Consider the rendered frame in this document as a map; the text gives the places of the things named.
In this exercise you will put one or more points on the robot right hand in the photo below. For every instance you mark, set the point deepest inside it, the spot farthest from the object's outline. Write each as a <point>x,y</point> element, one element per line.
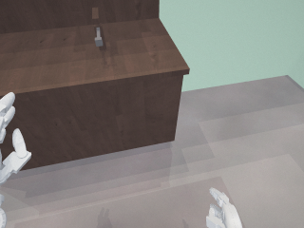
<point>226,217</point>

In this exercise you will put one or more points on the robot left hand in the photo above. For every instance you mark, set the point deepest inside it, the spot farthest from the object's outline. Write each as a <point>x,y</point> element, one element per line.
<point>15,160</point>

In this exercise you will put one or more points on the tap lever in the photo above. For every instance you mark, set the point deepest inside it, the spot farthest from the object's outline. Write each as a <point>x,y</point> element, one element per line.
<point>98,39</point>

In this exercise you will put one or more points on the counter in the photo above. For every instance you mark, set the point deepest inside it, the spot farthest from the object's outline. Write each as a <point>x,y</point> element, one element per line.
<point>74,100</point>

